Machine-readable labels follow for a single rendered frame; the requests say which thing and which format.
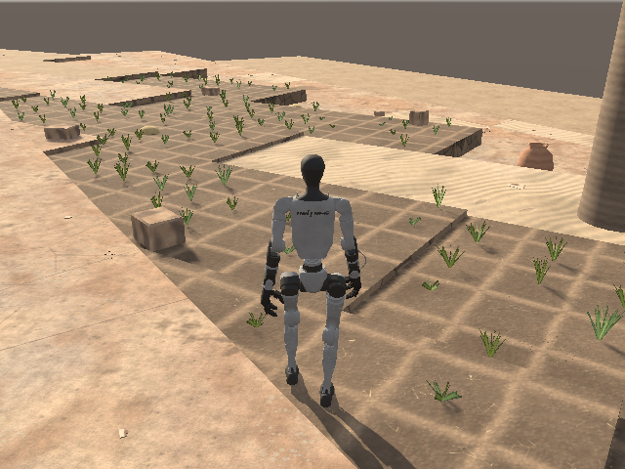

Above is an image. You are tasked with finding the robot left foot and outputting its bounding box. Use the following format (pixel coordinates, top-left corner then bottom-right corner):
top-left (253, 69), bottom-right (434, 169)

top-left (285, 365), bottom-right (299, 385)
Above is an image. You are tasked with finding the robot right thigh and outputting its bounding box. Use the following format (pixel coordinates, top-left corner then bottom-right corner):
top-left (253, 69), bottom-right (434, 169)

top-left (322, 273), bottom-right (347, 346)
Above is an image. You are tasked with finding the left robot upper arm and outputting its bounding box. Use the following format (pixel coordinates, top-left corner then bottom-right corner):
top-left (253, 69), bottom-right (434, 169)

top-left (271, 196), bottom-right (293, 253)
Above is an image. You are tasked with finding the left robot forearm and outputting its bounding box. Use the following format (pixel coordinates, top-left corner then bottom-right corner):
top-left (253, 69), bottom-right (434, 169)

top-left (262, 239), bottom-right (280, 290)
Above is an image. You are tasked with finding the right robot upper arm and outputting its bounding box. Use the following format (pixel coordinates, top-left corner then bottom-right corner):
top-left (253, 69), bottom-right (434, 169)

top-left (333, 196), bottom-right (355, 250)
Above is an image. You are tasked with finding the right robot hand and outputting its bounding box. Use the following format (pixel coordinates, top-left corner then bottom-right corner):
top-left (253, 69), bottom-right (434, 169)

top-left (345, 275), bottom-right (361, 299)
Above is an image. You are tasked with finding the right robot forearm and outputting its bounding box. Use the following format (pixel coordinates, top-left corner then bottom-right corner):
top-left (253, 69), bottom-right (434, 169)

top-left (345, 237), bottom-right (360, 278)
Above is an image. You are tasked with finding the left robot hand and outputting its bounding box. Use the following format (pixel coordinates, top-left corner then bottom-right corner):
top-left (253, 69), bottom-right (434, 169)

top-left (261, 288), bottom-right (284, 317)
